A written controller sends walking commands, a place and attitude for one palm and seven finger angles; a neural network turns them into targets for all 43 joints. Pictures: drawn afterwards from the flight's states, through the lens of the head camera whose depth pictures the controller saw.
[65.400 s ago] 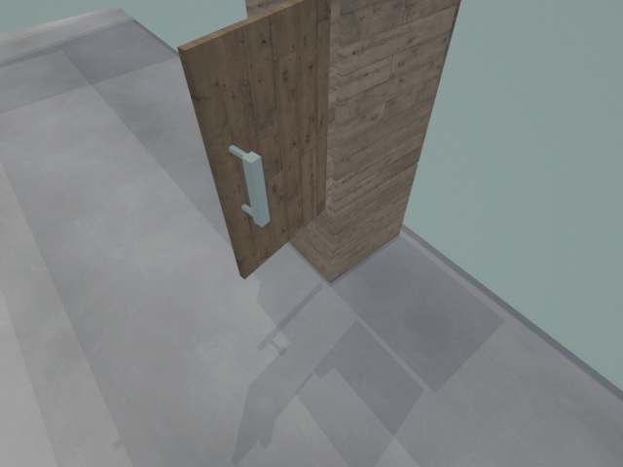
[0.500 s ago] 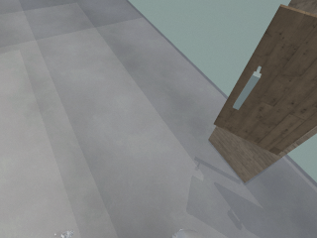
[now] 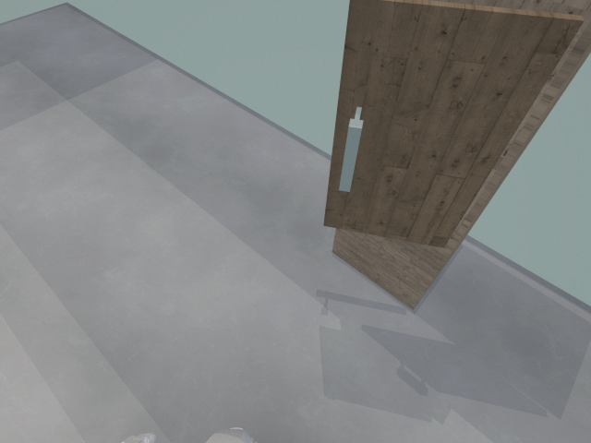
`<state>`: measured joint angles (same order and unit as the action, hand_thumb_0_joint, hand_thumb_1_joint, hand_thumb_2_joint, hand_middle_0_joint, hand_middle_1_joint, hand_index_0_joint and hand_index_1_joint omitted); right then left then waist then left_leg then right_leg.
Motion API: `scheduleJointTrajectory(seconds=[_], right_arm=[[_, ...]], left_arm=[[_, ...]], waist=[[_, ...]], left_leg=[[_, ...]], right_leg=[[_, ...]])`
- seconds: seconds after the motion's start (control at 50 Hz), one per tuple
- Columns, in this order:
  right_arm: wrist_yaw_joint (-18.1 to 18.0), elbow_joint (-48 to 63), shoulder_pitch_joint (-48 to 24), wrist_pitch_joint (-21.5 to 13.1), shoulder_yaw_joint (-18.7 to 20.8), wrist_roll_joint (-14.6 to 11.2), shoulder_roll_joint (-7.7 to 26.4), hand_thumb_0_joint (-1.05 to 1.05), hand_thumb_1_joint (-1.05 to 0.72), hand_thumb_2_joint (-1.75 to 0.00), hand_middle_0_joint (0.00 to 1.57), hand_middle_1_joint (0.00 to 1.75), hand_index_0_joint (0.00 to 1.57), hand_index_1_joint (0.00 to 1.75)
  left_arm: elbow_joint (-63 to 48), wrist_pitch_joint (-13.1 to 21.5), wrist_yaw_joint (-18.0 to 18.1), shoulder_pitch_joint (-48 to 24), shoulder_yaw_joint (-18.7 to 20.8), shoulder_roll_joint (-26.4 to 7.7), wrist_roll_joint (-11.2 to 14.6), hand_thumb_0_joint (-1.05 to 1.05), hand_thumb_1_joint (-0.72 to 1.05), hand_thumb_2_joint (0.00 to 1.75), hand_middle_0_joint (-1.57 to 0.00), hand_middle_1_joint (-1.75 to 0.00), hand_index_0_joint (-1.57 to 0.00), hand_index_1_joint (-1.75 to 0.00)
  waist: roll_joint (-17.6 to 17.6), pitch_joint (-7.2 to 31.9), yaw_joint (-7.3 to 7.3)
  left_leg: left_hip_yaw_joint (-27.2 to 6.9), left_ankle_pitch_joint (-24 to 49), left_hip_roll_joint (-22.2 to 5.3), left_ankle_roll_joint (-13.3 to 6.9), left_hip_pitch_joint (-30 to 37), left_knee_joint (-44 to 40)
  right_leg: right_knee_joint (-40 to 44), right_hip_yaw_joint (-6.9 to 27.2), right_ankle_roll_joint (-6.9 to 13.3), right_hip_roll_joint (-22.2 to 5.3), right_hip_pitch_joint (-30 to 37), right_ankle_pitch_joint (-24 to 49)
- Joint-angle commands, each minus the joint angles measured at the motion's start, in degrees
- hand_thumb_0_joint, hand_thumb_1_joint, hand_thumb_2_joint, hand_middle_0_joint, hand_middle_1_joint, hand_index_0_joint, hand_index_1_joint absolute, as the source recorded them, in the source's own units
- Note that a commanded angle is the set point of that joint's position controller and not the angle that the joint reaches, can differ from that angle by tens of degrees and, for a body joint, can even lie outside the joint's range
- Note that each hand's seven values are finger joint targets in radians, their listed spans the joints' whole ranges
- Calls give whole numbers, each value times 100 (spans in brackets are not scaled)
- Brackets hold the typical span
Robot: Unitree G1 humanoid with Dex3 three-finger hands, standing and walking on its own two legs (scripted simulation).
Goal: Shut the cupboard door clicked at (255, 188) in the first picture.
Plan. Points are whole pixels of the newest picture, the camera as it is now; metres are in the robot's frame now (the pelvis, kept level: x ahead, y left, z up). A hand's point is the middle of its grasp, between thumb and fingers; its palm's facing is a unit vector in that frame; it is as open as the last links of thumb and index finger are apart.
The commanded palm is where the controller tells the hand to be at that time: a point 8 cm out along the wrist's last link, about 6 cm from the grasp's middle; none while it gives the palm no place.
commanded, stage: turn to face it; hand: left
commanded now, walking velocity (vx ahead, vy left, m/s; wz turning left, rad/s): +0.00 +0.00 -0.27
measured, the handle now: (351, 150) +0.66 -0.08 -0.03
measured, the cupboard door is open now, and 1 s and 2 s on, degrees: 29 29 29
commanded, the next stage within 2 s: take the last steps up to it in 0.16 s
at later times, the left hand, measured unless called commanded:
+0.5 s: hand out of the picture +0.12 +0.17 -0.17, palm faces -0.13 -0.96 -0.24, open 7.4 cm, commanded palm none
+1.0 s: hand (249, 366) +0.26 +0.10 -0.17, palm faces -0.25 -0.95 -0.17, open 7.4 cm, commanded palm none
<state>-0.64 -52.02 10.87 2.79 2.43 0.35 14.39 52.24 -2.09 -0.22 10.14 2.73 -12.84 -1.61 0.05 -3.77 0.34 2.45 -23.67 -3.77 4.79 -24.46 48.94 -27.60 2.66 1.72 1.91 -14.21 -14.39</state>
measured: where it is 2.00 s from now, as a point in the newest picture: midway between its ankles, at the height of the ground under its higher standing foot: outside the picture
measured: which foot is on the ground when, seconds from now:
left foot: up 0.00-0.08, down 0.10-0.44, up 0.46-0.74, down 0.76-1.00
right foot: down 0.00-0.10, up 0.12-0.42, down 0.44-0.76, up 0.78-1.00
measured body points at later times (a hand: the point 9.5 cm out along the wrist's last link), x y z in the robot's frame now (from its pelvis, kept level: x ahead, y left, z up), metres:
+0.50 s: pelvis +0.03 -0.02 -0.01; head +0.05 -0.03 +0.44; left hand +0.13 +0.22 -0.15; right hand +0.00 -0.27 -0.16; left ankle +0.02 +0.12 -0.71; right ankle -0.02 -0.11 -0.74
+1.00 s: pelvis +0.14 -0.08 +0.01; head +0.18 -0.06 +0.45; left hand +0.27 +0.15 -0.15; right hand +0.08 -0.32 -0.13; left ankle +0.17 +0.05 -0.74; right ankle +0.12 -0.23 -0.68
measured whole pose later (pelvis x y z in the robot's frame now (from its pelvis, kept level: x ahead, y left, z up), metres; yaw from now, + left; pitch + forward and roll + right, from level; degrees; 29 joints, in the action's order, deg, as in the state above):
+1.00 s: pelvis +0.14 -0.08 +0.01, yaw -15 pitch +1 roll -2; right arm -1.4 -58.0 17.6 -1.1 1.3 1.9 10.2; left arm 56.3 -2.4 -2.4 10.2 4.4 -13.5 -1.9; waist 1.6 -3.3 1.0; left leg 8.4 -13.5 -7.6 1.7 -11.9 25.3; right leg -52.5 -1.2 -0.6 -3.2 -27.5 -18.1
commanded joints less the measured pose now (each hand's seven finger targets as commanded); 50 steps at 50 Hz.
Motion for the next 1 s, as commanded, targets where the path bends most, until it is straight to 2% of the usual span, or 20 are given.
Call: scheduleJointTrajectory(seconds=[0.0, 0.04, 0.08, 0.1, 0.16, 0.24, 0.36, 0.38, 0.4, 0.42, 0.46, 0.54, 0.64, 0.7, 0.72, 0.74, 0.76, 0.8, 0.86, 0.98], right_arm=[[-105, 293, 392, -206, 71, 8, 424, 0, -90, -90, 20, 30, 20, 30], [-134, 145, 713, -289, 84, 28, 635, 0, -90, -90, 20, 30, 20, 30], [-145, 241, 852, -287, 181, 116, 1286, 0, -90, -90, 20, 30, 20, 30], [-177, 216, 748, -307, 157, 156, 1195, 0, -90, -90, 20, 30, 20, 30], [-210, 303, 221, -307, 70, 162, 852, 0, -90, -90, 20, 30, 20, 30], [-195, 72, 535, -287, 132, 139, 848, 0, -90, -90, 20, 30, 20, 30], [-140, -78, 418, -222, 285, 138, 1074, 0, -90, -90, 20, 30, 20, 30], [-110, -79, 396, -236, 280, 101, 905, 0, -90, -90, 20, 30, 20, 30], [-88, 66, 273, -257, 191, 42, 508, 0, -90, -90, 20, 30, 20, 30], [-64, 335, -402, -252, 134, 85, 445, 0, -90, -90, 20, 30, 20, 30], [-90, 222, -425, -286, 197, 79, 587, 0, -90, -90, 20, 30, 20, 30], [15, -34, 6, -316, 145, 133, 304, 0, -90, -90, 20, 30, 20, 30], [-29, 4, -31, -407, 102, 104, 246, 0, -90, -90, 20, 30, 20, 30], [-130, -348, 962, -502, 129, 124, 424, 0, -90, -90, 20, 30, 20, 30], [-181, -533, 1558, -559, 208, 192, 836, 0, -90, -90, 20, 30, 20, 30], [-229, -606, 2052, -568, 302, 265, 1432, 0, -90, -90, 20, 30, 20, 30], [-237, -510, 1920, -486, 267, 187, 1487, 0, -90, -90, 20, 30, 20, 30], [-251, -295, 1169, -474, 193, 178, 1095, 0, -90, -90, 20, 30, 20, 30], [-245, -248, 778, -555, 123, 180, 793, 0, -90, -90, 20, 30, 20, 30], [-123, -331, 743, -431, 181, 153, 734, 0, -90, -90, 20, 30, 20, 30]], left_arm=[[-338, 72, 82, -60, 342, -1174, 35, 0, 90, 90, -20, -30, -20, -30], [-367, 25, 70, -116, 285, -909, 99, 0, 90, 90, -20, -30, -20, -30], [-484, 14, 6, 18, 182, -529, 110, 0, 90, 90, -20, -30, -20, -30], [-459, -44, 8, -88, 224, -634, 61, 0, 90, 90, -20, -30, -20, -30], [-260, -67, -69, 12, 263, -560, 63, 0, 90, 90, -20, -30, -20, -30], [-210, -65, -68, -112, 150, -325, 81, 0, 90, 90, -20, -30, -20, -30], [4, -30, -203, 370, 202, -378, 34, 0, 90, 90, -20, -30, -20, -30], [112, 28, -198, 629, 254, -600, 10, 0, 90, 90, -20, -30, -20, -30], [207, 99, -137, 937, 353, -1110, -35, 0, 90, 90, -20, -30, -20, -30], [260, 93, -82, 1200, 387, -1402, 15, 0, 90, 90, -20, -30, -20, -30], [263, 185, 6, 885, 333, -1062, 17, 0, 90, 90, -20, -30, -20, -30], [199, 318, 28, 497, 213, -773, 6, 0, 90, 90, -20, -30, -20, -30], [382, 299, -6, 644, 223, -838, -2, 0, 90, 90, -20, -30, -20, -30], [358, 251, -28, 312, 233, -762, 66, 0, 90, 90, -20, -30, -20, -30], [331, 237, -55, 512, 194, -485, 97, 0, 90, 90, -20, -30, -20, -30], [212, 231, -113, 688, 113, -234, 117, 0, 90, 90, -20, -30, -20, -30], [94, 205, -123, 511, 163, -560, 4, 0, 90, 90, -20, -30, -20, -30], [94, 132, -161, 153, 208, -523, -58, 0, 90, 90, -20, -30, -20, -30], [206, 27, -259, 330, 217, -316, -43, 0, 90, 90, -20, -30, -20, -30], [120, 70, -197, 16, 83, -69, 17, 0, 90, 90, -20, -30, -20, -30]], waist=[[773, 705, 82], [229, 684, 213], [-1562, 534, 206], [-1481, 417, 205], [-1138, 298, -70], [-1095, 605, 91], [-806, 465, -95], [-285, 451, -207], [1208, 379, -371], [1624, 41, -672], [1400, -272, -391], [620, 8, 14], [672, 92, -10], [303, 383, 492], [-677, 771, 662], [-2100, 1011, 711], [-1232, 834, 688], [-1082, -82, 361], [-849, -79, 55], [-1107, 15, 103]], left_leg=[[5, 582, 131, -74, 649, -1380], [-321, 1438, -204, -254, 1832, -2666], [-2206, 2275, -2060, -1284, 1625, -3272], [-2230, 2237, -2099, -1442, 1317, -3467], [-1092, 3070, -1483, -1357, 1354, -3143], [-476, 3922, -1339, -1315, 1877, -2795], [-456, 484, -1405, -954, 891, -2645], [-134, 39, -1044, -714, 268, -2041], [692, -904, -269, -328, -872, -745], [447, -1493, 52, -248, -1459, 554], [-138, -801, -177, -281, -1815, 1521], [155, 4, -214, -172, -960, 894], [433, 239, -53, -229, -365, -581], [462, 1334, 32, -288, 1446, -2023], [-613, 1462, -722, -559, 2684, -2604], [-2874, 1708, -2525, -1321, 3474, -3157], [-3167, 790, -2867, -1668, 2646, -3479], [-2638, 12, -2464, -1485, 1379, -3827], [-1021, 1053, -1789, -1163, 1176, -3779], [101, 2203, -1277, -1101, 929, -3281]], right_leg=[[408, 1376, 784, -1305, 373, 2121], [-97, 1135, 323, -822, -526, 1205], [-1919, -63, -179, 89, -1152, -1792], [-2780, 58, -240, 12, -1216, -2000], [-3285, -21, -332, -227, -1284, -1454], [-2213, -423, -359, -203, -888, -1309], [-11, -796, -182, -27, 597, -378], [729, -432, -45, -217, 1326, -405], [1545, 1295, 478, -1459, 1952, -1112], [1900, 2280, 1121, -2206, 1498, -984], [1851, 2219, 1463, -2023, 1164, -683], [1445, 726, 1193, -1398, 834, 897], [1159, 686, 1169, -1279, 984, 1664], [60, 423, 834, -888, 277, 1570], [-1201, 149, 483, -425, -571, 802], [-2988, -466, 99, 191, -1951, -1836], [-3765, 64, 127, -54, -1935, -2164], [-4386, 133, -5, -465, -2216, -1311], [-3735, -66, -190, -584, -1857, -463], [-1433, -768, -365, -417, -748, -115]])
